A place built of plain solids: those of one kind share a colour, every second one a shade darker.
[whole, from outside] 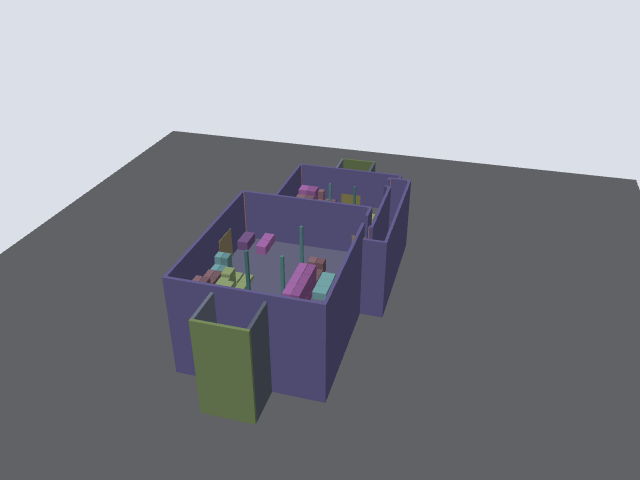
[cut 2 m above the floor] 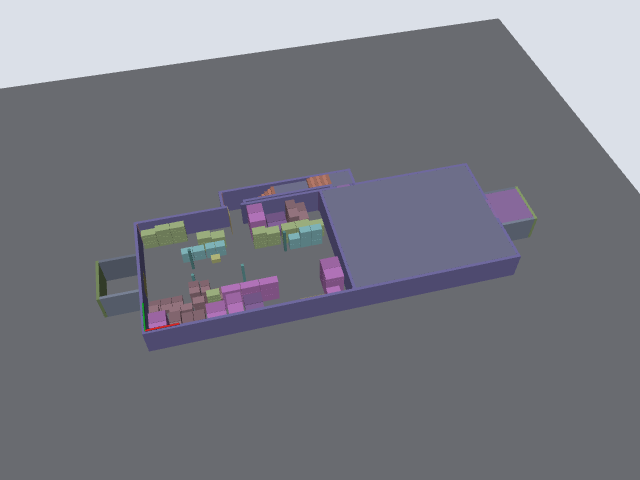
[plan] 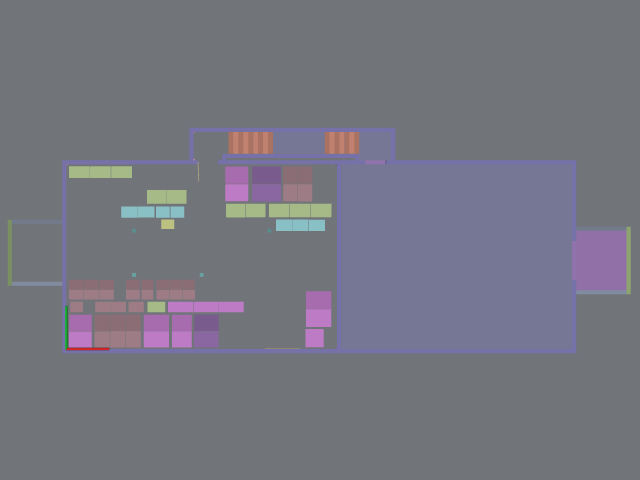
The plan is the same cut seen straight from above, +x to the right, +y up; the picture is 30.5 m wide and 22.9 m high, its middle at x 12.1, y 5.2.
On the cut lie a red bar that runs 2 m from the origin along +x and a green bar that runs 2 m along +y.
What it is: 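A bonded warehouse up a steep quayside street; two or three stores in a row up the hill, each one storey, its floor a whole storey over the one below; closed straight stairs of 38 to 42 degrees between two walls, 0.74 to 1.05 m broad, in lean-to passages along the stores' sides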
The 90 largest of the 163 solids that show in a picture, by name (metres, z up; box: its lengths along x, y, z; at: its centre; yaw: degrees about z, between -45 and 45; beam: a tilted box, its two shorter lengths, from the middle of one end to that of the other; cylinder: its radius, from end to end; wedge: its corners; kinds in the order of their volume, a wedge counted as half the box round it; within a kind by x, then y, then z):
{
 "raised_1": {"box": [4.12, 1.05, 1.8], "at": [11.91, 9.83, 0.85]},
 "raised_2": {"box": [1.52, 1.35, 3.16], "at": [14.73, 9.68, 1.53]},
 "raised_3": {"box": [11.02, 8.81, 3.16], "at": [18.62, 4.4, 1.53]},
 "wall_1": {"box": [0.2, 9.21, 3.41], "at": [-0.1, 4.4, 1.66]},
 "wall_2": {"box": [6.46, 0.2, 3.41], "at": [3.03, 8.91, 1.66]},
 "wall_3": {"box": [0.2, 1.75, 5.81], "at": [5.96, 9.68, 2.85]},
 "wall_4": {"box": [0.41, 0.2, 5.81], "at": [6.07, 8.91, 2.85]},
 "wall_5": {"box": [13.31, 0.2, 3.41], "at": [6.45, -0.1, 1.66]},
 "wall_6": {"box": [1.77, 0.2, 5.81], "at": [6.75, 10.46, 2.85]},
 "wall_7": {"box": [0.41, 0.2, 5.81], "at": [7.43, 8.91, 2.85]},
 "wall_8": {"box": [2.82, 0.2, 5.81], "at": [8.64, 10.46, 2.85]},
 "wall_9": {"box": [2.62, 0.2, 5.81], "at": [8.74, 9.21, 2.85]},
 "wall_10": {"box": [5.88, 0.2, 3.41], "at": [10.17, 8.91, 1.66]},
 "wall_11": {"box": [4.32, 0.2, 5.81], "at": [11.81, 9.21, 2.85]},
 "wall_12": {"box": [4.52, 0.2, 5.81], "at": [11.91, 10.46, 2.85]},
 "wall_13": {"box": [0.2, 9.21, 6.77], "at": [13.01, 4.4, 3.33]},
 "wall_14": {"box": [1.26, 0.2, 6.77], "at": [13.54, 8.91, 3.33]},
 "wall_15": {"box": [0.48, 0.2, 6.77], "at": [14.01, 8.91, 3.33]},
 "wall_16": {"box": [1.92, 0.2, 5.81], "at": [14.73, 10.46, 2.85]},
 "wall_17": {"box": [0.2, 1.75, 5.81], "at": [15.59, 9.68, 2.85]},
 "wall_18": {"box": [11.41, 0.2, 6.77], "at": [18.62, -0.1, 3.33]},
 "wall_19": {"box": [9.03, 0.2, 6.77], "at": [19.81, 8.91, 3.33]},
 "wall_20": {"box": [0.2, 9.21, 6.77], "at": [24.22, 4.4, 3.33]},
 "area_1": {"box": [2.4, 2.83, 3.16], "at": [25.52, 4.22, 1.53]},
 "lot_crates_1": {"box": [1.08, 0.77, 0.72], "at": [0.67, 0.45, 1.09]},
 "lot_crates_2": {"box": [1.08, 0.77, 0.72], "at": [0.67, 1.24, 1.09]},
 "lot_crates_3": {"box": [1.21, 0.77, 0.62], "at": [4.29, 0.46, 0.93]},
 "lot_crates_4": {"box": [1.21, 0.77, 0.62], "at": [4.29, 1.25, 0.93]},
 "lot_crates_5": {"box": [1.19, 0.5, 0.62], "at": [5.44, 2.01, 1.55]},
 "lot_crates_6": {"box": [0.94, 0.77, 0.59], "at": [5.5, 1.25, 1.49]},
 "lot_crates_7": {"box": [0.94, 0.77, 0.59], "at": [5.51, 0.46, 1.49]},
 "lot_crates_8": {"box": [1.19, 0.5, 0.62], "at": [6.66, 2.01, 1.55]},
 "lot_crates_9": {"box": [1.19, 0.5, 0.67], "at": [7.86, 2.0, 0.28]},
 "lot_crates_10": {"box": [1.19, 0.5, 0.62], "at": [7.87, 2.0, 0.93]},
 "lot_crates_11": {"box": [1.19, 0.5, 0.62], "at": [7.87, 2.0, 1.55]},
 "lot_crates_12": {"box": [1.1, 0.82, 0.69], "at": [8.13, 7.46, 1.74]},
 "lot_crates_13": {"box": [1.1, 0.82, 0.69], "at": [8.13, 8.3, 1.74]},
 "lot_crates_14": {"box": [0.88, 0.88, 0.63], "at": [11.84, 0.51, 0.94]},
 "lot_crates_15": {"box": [1.2, 0.84, 0.57], "at": [12.03, 1.47, 0.86]},
 "lot_crates_16": {"box": [1.2, 0.84, 0.57], "at": [12.03, 1.47, 1.43]},
 "lot_crates_17": {"box": [1.2, 0.84, 0.57], "at": [12.04, 1.47, 2.01]},
 "lot_crates_18": {"box": [1.2, 0.84, 0.57], "at": [12.04, 2.33, 2.01]},
 "lot_crates_19": {"box": [0.94, 0.71, 0.67], "at": [13.64, 1.82, 3.39]},
 "lot_crates_20": {"box": [0.94, 0.71, 0.67], "at": [14.61, 1.83, 3.39]},
 "lot_crates_21": {"box": [1.14, 0.52, 0.57], "at": [18.51, 6.37, 4.54]},
 "lot_crates_22": {"box": [1.14, 0.52, 0.57], "at": [18.52, 5.82, 4.54]},
 "lot_crates_23": {"box": [1.14, 0.52, 0.57], "at": [19.67, 5.83, 4.54]},
 "lot_crates_24": {"box": [1.14, 0.52, 0.57], "at": [19.67, 6.37, 4.54]},
 "lot_crates_25": {"box": [1.14, 0.52, 0.57], "at": [19.68, 6.36, 3.97]},
 "lot_crates_26": {"box": [1.14, 0.52, 0.57], "at": [20.83, 5.83, 4.54]},
 "lot_crates_27": {"box": [1.14, 0.52, 0.57], "at": [20.83, 6.36, 4.54]},
 "area_side_1": {"box": [2.4, 0.2, 3.25], "at": [-1.4, 3.11, 1.57]},
 "area_side_2": {"box": [2.4, 0.2, 3.25], "at": [-1.4, 6.07, 1.57]},
 "area_side_3": {"box": [2.4, 0.2, 6.36], "at": [25.52, 2.71, 3.13]},
 "area_side_4": {"box": [2.4, 0.2, 6.36], "at": [25.52, 5.74, 3.13]},
 "area_end_1": {"box": [0.2, 3.16, 3.25], "at": [-2.7, 4.59, 1.57]},
 "area_end_2": {"box": [0.2, 3.23, 6.36], "at": [26.82, 4.22, 3.13]},
 "lot_bales_1": {"box": [1.17, 0.77, 0.66], "at": [6.68, 0.45, 0.99]},
 "lot_bales_2": {"box": [1.17, 0.77, 0.66], "at": [6.68, 1.25, 0.99]},
 "lot_bales_3": {"box": [1.38, 0.82, 0.75], "at": [9.55, 7.45, 0.33]},
 "lot_bales_4": {"box": [1.38, 0.82, 0.75], "at": [9.55, 8.3, 0.33]},
 "lot_bales_5": {"box": [1.47, 0.75, 0.69], "at": [14.15, 0.42, 3.4]},
 "lot_chests_1": {"box": [0.78, 0.53, 0.51], "at": [3.81, 6.54, 0.21]},
 "lot_chests_2": {"box": [0.76, 0.54, 0.57], "at": [10.39, 5.9, 0.24]},
 "lot_chests_3": {"box": [0.76, 0.54, 0.52], "at": [10.39, 5.9, 0.79]},
 "lot_chests_4": {"box": [0.76, 0.54, 0.57], "at": [11.17, 5.9, 0.24]},
 "lot_chests_5": {"box": [0.76, 0.54, 0.52], "at": [11.17, 5.9, 0.79]},
 "lot_chests_6": {"box": [0.76, 0.54, 0.52], "at": [11.17, 5.9, 1.31]},
 "lot_chests_7": {"box": [0.76, 0.54, 0.57], "at": [11.96, 5.9, 0.24]},
 "lot_chests_8": {"box": [0.76, 0.54, 0.52], "at": [11.96, 5.9, 0.79]},
 "lot_chests_9": {"box": [0.76, 0.54, 0.52], "at": [11.96, 5.9, 1.31]},
 "lot_chests_10": {"box": [0.77, 0.88, 0.57], "at": [17.16, 7.13, 3.34]},
 "lot_chests_11": {"box": [0.77, 0.88, 0.57], "at": [17.95, 7.14, 3.34]},
 "lot_chests_12": {"box": [0.77, 0.88, 0.57], "at": [18.74, 7.14, 3.34]},
 "flight_1": {"box": [0.24, 1.05, 0.83], "at": [8.56, 9.83, 0.36]},
 "flight_2": {"box": [0.24, 1.05, 1.02], "at": [8.79, 9.83, 0.46]},
 "flight_3": {"box": [0.24, 1.05, 1.22], "at": [9.03, 9.83, 0.56]},
 "flight_4": {"box": [0.24, 1.05, 1.41], "at": [9.26, 9.83, 0.66]},
 "flight_5": {"box": [0.24, 1.05, 1.6], "at": [9.5, 9.83, 0.75]},
 "flight_6": {"box": [0.24, 1.05, 1.8], "at": [9.74, 9.83, 0.85]},
 "flight_7": {"box": [0.24, 1.05, 0.83], "at": [13.15, 9.83, 2.11]},
 "flight_8": {"box": [0.24, 1.05, 1.02], "at": [13.38, 9.83, 2.21]},
 "flight_9": {"box": [0.24, 1.05, 1.22], "at": [13.62, 9.83, 2.31]},
 "flight_10": {"box": [0.24, 1.05, 1.41], "at": [13.86, 9.83, 2.4]},
 "doorway_1": {"box": [0.95, 0.2, 3.16], "at": [14.73, 8.91, 1.53]},
 "doorway_2": {"box": [0.2, 1.83, 3.16], "at": [24.22, 4.22, 1.53]},
 "lot_cases_1": {"box": [0.68, 0.82, 0.44], "at": [10.69, 7.45, 1.54]},
 "lot_cases_2": {"box": [0.68, 0.82, 0.44], "at": [10.69, 8.29, 1.54]},
 "lot_cases_3": {"box": [0.68, 0.82, 0.44], "at": [11.4, 7.46, 1.1]},
 "lot_cases_4": {"box": [0.68, 0.82, 0.44], "at": [11.4, 8.29, 1.1]}
}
